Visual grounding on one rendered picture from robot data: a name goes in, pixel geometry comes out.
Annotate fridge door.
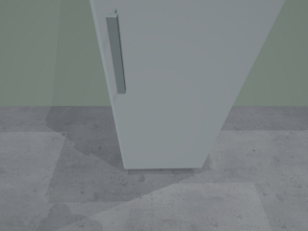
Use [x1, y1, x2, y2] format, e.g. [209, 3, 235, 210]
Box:
[93, 0, 285, 169]

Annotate handle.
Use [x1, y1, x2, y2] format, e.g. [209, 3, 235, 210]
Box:
[106, 8, 126, 94]

